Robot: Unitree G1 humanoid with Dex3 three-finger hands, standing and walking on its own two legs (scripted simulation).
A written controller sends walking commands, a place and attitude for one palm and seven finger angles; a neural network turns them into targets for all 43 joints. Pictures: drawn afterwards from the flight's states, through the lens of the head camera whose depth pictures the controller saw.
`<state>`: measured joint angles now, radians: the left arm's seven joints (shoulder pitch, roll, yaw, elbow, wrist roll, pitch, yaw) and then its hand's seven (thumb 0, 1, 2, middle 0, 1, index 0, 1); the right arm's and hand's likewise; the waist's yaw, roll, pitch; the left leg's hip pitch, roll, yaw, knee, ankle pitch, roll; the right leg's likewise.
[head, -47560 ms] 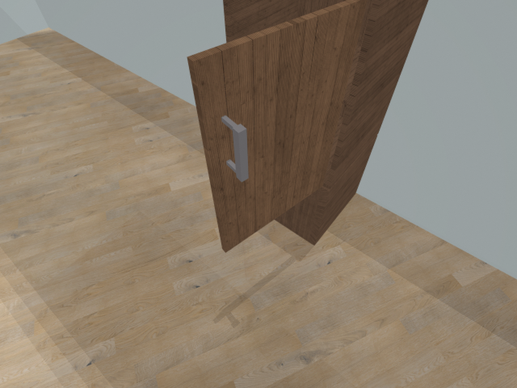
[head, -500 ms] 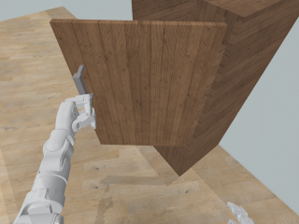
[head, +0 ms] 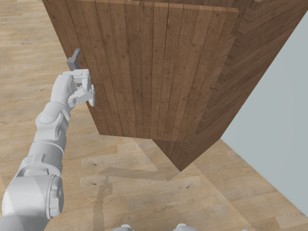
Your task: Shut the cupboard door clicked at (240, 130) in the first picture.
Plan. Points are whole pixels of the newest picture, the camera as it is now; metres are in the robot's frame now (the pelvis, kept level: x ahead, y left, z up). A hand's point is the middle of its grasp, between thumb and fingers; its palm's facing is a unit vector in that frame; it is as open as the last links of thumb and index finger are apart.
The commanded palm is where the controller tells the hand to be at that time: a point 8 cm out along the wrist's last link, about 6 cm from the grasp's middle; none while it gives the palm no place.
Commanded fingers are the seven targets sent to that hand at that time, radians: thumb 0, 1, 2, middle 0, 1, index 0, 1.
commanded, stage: push the door shut along its arc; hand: left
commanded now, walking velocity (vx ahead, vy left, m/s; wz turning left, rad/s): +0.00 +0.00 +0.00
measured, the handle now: (81, 74) +0.51 +0.20 +0.10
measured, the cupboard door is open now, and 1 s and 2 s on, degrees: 47 36 23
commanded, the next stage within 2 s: pull the fist back off the door in 1.28 s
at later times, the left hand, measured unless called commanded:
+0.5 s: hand (116, 73) +0.52 +0.10 +0.10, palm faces -0.30 -0.95 +0.01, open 3.1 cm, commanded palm +0.51 +0.16 +0.10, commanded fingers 0.00 0.90 0.90 -1.30 -1.50 -1.30 -1.50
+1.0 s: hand (119, 68) +0.53 +0.10 +0.10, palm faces -0.38 -0.92 +0.00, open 3.2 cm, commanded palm +0.56 +0.12 +0.10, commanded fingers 0.00 0.90 0.90 -1.30 -1.50 -1.30 -1.50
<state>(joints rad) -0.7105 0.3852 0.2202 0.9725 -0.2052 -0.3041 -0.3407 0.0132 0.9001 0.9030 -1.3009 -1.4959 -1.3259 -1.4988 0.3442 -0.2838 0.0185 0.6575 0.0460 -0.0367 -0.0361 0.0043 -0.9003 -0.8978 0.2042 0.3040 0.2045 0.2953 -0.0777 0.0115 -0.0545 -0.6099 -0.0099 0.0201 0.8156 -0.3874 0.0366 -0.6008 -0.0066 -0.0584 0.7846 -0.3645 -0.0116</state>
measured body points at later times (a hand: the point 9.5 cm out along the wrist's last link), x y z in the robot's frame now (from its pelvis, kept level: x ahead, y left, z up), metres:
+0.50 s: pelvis +0.00 +0.00 -0.01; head +0.11 +0.00 +0.42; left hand +0.53 +0.16 +0.10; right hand -0.02 -0.27 -0.13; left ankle +0.01 +0.09 -0.70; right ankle +0.01 -0.11 -0.70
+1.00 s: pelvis +0.00 +0.00 -0.02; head +0.13 +0.01 +0.40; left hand +0.55 +0.15 +0.10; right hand -0.01 -0.28 -0.13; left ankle +0.01 +0.09 -0.70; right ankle +0.01 -0.11 -0.70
